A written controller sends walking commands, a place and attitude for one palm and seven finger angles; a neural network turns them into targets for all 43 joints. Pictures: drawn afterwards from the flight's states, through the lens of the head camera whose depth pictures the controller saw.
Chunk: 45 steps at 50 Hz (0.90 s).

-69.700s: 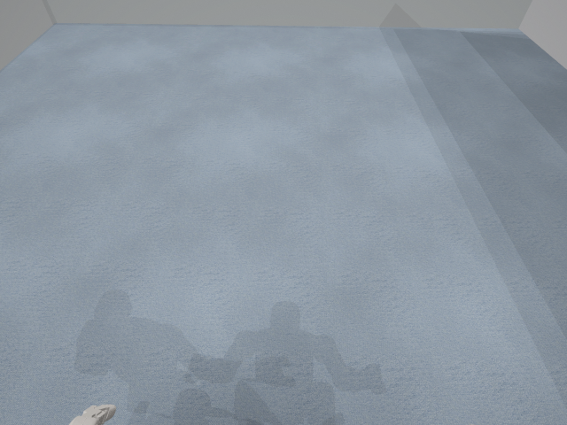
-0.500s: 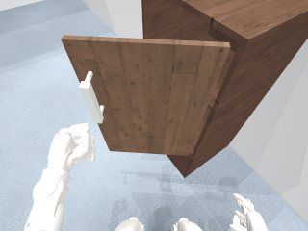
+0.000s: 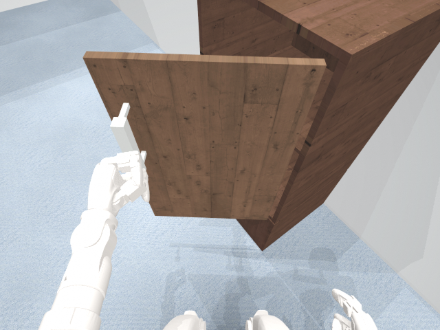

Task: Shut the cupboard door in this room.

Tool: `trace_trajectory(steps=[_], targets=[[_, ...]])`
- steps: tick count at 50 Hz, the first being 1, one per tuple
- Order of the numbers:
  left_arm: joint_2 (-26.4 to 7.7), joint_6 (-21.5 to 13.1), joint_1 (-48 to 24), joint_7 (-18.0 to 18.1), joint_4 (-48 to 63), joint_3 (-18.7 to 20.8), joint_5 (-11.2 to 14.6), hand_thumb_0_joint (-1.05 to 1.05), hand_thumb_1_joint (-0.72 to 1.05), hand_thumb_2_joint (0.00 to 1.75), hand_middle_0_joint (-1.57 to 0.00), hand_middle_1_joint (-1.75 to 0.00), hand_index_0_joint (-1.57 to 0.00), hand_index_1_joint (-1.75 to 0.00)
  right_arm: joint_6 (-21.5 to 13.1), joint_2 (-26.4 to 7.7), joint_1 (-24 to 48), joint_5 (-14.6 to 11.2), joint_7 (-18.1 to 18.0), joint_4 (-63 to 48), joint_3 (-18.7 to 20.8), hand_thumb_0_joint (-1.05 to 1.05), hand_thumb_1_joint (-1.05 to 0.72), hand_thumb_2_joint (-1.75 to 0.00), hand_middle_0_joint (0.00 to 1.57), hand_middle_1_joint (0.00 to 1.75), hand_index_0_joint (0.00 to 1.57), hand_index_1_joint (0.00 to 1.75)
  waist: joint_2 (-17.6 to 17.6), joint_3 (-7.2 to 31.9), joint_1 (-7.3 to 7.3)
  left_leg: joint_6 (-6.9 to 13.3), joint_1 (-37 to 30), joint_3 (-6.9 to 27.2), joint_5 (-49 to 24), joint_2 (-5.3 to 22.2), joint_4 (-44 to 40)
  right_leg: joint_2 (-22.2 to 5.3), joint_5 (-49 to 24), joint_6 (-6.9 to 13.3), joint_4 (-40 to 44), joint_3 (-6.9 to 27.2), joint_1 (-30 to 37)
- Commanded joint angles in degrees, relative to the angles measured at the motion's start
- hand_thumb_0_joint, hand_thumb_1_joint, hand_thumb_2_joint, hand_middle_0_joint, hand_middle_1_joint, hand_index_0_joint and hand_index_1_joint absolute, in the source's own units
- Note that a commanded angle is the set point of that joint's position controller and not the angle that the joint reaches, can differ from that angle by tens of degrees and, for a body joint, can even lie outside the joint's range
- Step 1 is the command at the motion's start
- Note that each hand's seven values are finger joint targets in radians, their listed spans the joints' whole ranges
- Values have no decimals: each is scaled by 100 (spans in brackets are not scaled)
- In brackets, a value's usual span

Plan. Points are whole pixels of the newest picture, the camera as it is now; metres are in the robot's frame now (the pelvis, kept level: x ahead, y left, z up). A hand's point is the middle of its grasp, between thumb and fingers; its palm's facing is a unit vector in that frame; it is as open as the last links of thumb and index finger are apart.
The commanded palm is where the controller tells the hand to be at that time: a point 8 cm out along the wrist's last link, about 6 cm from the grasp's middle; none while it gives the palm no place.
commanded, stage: bring the fist close to the handle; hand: left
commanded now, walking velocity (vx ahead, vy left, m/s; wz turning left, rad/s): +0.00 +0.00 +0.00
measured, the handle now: (133, 142) +0.46 +0.20 +0.05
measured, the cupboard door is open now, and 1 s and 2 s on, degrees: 52 44 32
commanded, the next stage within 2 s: push the door shut along its arc in 0.26 s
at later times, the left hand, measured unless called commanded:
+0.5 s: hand (145, 186) +0.35 +0.15 +0.06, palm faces -0.04 -1.00 -0.03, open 3.1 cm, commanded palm +0.34 +0.21 +0.06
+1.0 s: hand (150, 153) +0.42 +0.15 +0.06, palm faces -0.16 -0.99 -0.02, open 3.1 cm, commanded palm +0.42 +0.19 +0.06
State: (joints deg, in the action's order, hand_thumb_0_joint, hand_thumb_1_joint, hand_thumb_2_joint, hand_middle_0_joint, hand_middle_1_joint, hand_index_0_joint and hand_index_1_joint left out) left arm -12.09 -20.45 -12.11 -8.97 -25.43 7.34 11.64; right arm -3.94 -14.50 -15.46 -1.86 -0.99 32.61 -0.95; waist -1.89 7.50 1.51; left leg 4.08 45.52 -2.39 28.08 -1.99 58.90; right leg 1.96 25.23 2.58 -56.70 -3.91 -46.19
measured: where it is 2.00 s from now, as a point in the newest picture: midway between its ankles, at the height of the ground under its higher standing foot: outside the picture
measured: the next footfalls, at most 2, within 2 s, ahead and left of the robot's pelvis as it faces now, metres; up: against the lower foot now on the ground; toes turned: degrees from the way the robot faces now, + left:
none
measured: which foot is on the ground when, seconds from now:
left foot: down 0.00-1.00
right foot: down 0.00-1.00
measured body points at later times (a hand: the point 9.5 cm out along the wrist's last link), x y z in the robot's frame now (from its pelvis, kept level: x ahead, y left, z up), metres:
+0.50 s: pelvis -0.01 +0.00 +0.00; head +0.06 +0.00 +0.44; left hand +0.35 +0.20 +0.06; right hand +0.14 -0.25 -0.10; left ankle +0.01 +0.07 -0.67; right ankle +0.02 -0.10 -0.67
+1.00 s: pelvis -0.01 +0.00 -0.01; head +0.08 +0.01 +0.43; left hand +0.43 +0.21 +0.06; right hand +0.07 -0.27 -0.12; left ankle +0.01 +0.07 -0.67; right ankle +0.02 -0.10 -0.67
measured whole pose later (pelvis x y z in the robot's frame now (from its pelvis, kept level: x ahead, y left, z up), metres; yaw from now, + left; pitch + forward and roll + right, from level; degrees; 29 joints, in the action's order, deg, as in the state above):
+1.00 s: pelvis -0.01 +0.00 -0.01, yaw +1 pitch +18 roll -2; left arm -19.7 -23.1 -39.1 -19.2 -54.9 10.7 11.7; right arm -2.3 -16.3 -18.3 -2.5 -1.4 36.7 -0.9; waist -1.8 6.9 4.4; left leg 4.0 52.5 -1.3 27.5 -2.1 62.0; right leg 1.7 24.7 2.9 -59.1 -5.3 -52.4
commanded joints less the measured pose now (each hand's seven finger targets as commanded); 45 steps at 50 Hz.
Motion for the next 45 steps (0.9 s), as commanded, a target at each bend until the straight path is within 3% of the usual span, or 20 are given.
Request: trace_trajectory(steps=[1, 2, 5, 7, 11, 16, 19, 20, 23, 26, 28, 30, 31, 34, 36, 38, 40, 41, 44, 45], targets=[[-796, -405, -1177, 57, 1126, 340, 50, 0, 90, 90, -130, -150, -130, -150, -167, -778, -11, 7, -13, -787, 305, 0, -90, -90, 20, 30, 20, 30, 207, 1725, -37, -313, -845, 503, -1819, 188, -944, -110, -1611, -73, 622, 310, 1358], [-670, -429, -1208, 65, 1164, 257, 64, 0, 90, 90, -130, -150, -130, -150, -167, -752, 4, 4, -2, -791, 303, 0, -90, -90, 20, 30, 20, 30, 185, 1670, -20, -311, -862, 490, -1762, 185, -962, -116, -1568, -75, 647, 295, 1332], [-923, -555, -1403, 129, 1227, 443, 38, 0, 90, 90, -130, -150, -130, -150, -160, -792, 1, 20, -32, -754, 311, 0, -90, -90, 20, 30, 20, 30, 184, 1662, -1, -297, -801, 498, -1588, 185, -927, -105, -1409, -70, 637, 328, 1284], [-634, -643, -1573, 121, 1387, 134, 12, 0, 90, 90, -130, -150, -130, -150, -193, -752, 60, 20, -21, -744, 311, 0, -90, -90, 20, 30, 20, 30, -18, 1784, 57, -306, -1011, 522, -1620, 197, -925, -110, -1398, -70, 620, 311, 1172], [-746, -635, -1313, 71, 1264, 243, 44, 0, 90, 90, -130, -150, -130, -150, -197, -795, 17, 17, -26, -698, 333, 0, -90, -90, 20, 30, 20, 30, 79, 1826, 28, -324, -1034, 555, -1738, 211, -920, -100, -1469, -72, 615, 298, 1183], [-711, -531, -1686, 74, 1068, 155, 21, 0, 90, 90, -130, -150, -130, -150, -187, -803, 60, -5, -56, -681, 302, 0, -90, -90, 20, 30, 20, 30, 70, 1533, 105, -303, -900, 582, -1286, 200, -979, -111, -1088, -76, 695, 301, 1005], [-632, -566, -1625, 106, 1184, 114, 23, 0, 90, 90, -130, -150, -130, -150, -213, -790, 71, 7, -42, -713, 310, 0, -90, -90, 20, 30, 20, 30, 57, 1786, 43, -325, -1079, 599, -1464, 199, -984, -111, -1222, -62, 653, 271, 1108], [-837, -564, -1665, 104, 1114, 247, 5, 0, 90, 90, -130, -150, -130, -150, -212, -823, 35, 13, -57, -693, 310, 0, -90, -90, 20, 30, 20, 30, 69, 1812, 61, -305, -1016, 582, -1506, 194, -924, -101, -1287, -65, 631, 302, 1115], [-832, -571, -2301, -8, 696, 164, -45, 0, 90, 90, -130, -150, -130, -150, -187, -800, 14, 3, -77, -568, 278, 0, -90, -90, 20, 30, 20, 30, 225, 1574, 234, -274, -778, 560, -1315, 186, -864, -123, -1224, -93, 656, 352, 1010], [-1125, -569, -2662, -129, 401, 396, -29, 0, 90, 90, -130, -150, -130, -150, -178, -832, -10, -2, -109, -530, 276, 0, -90, -90, 20, 30, 20, 30, 94, 1736, 180, -274, -774, 565, -1226, 169, -849, -132, -1131, -75, 651, 397, 1046], [-1017, -552, -3053, -269, 193, 240, 12, 0, 90, 90, -130, -150, -130, -150, -186, -829, -47, -22, -112, -496, 257, 0, -90, -90, 20, 30, 20, 30, 59, 1782, 266, -277, -812, 582, -1249, 173, -830, -133, -1165, -72, 641, 386, 996], [-1221, -541, -3117, -362, -18, 400, 38, 0, 90, 90, -130, -150, -130, -150, -185, -877, -122, -24, -119, -477, 269, 0, -90, -90, 20, 30, 20, 30, -43, 1926, 212, -279, -843, 580, -1376, 165, -792, -120, -1254, -55, 608, 398, 1019], [-1117, -516, -3085, -417, -153, 352, 65, 0, 90, 90, -130, -150, -130, -150, -181, -855, -146, -30, -101, -479, 265, 0, -90, -90, 20, 30, 20, 30, -64, 1944, 212, -282, -867, 570, -1471, 160, -791, -134, -1367, -58, 608, 395, 1046], [-1078, -479, -3427, -569, -527, 266, 77, 0, 90, 90, -130, -150, -130, -150, -149, -877, -240, -48, -79, -443, 268, 0, -90, -90, 20, 30, 20, 30, 53, 1846, 301, -265, -731, 561, -1424, 155, -754, -135, -1369, -69, 616, 408, 977], [-1307, -502, -3593, -632, -752, 469, 81, 0, 90, 90, -130, -150, -130, -150, -129, -916, -346, -40, -79, -398, 286, 0, -90, -90, 20, 30, 20, 30, 289, 1923, 320, -231, -602, 551, -1454, 153, -697, -134, -1447, -82, 605, 441, 1079], [-1225, -525, -4028, -745, -914, 325, 65, 0, 90, 90, -130, -150, -130, -150, -109, -913, -381, -50, -85, -352, 283, 0, -90, -90, 20, 30, 20, 30, 188, 1878, 425, -218, -539, 539, -1332, 148, -656, -146, -1357, -88, 609, 466, 947], [-1424, -527, -4364, -826, -1265, 417, 43, 0, 90, 90, -130, -150, -130, -150, -80, -955, -451, -49, -108, -284, 278, 0, -90, -90, 20, 30, 20, 30, 178, 1756, 494, -194, -394, 550, -1174, 133, -602, -136, -1187, -80, 624, 500, 828], [-1524, -554, -4547, -866, -1323, 476, 30, 0, 90, 90, -130, -150, -130, -150, -71, -968, -485, -54, -108, -237, 285, 0, -90, -90, 20, 30, 20, 30, 162, 1850, 504, -194, -433, 565, -1213, 149, -584, -146, -1220, -77, 601, 503, 806], [-1269, -539, -4847, -1026, -1647, 227, 36, 0, 90, 90, -130, -150, -130, -150, -51, -990, -592, -61, -80, -191, 303, 0, -90, -90, 20, 30, 20, 30, -39, 2041, 580, -219, -713, 647, -1325, 160, -580, -120, -1207, -57, 544, 410, 534], [-1403, -556, -4964, -1064, -1665, 309, 39, 0, 90, 90, -130, -150, -130, -150, -49, -1025, -643, -56, -83, -178, 316, 0, -90, -90, 20, 30, 20, 30, -71, 2164, 572, -214, -754, 661, -1442, 158, -528, -107, -1282, -42, 503, 412, 535]])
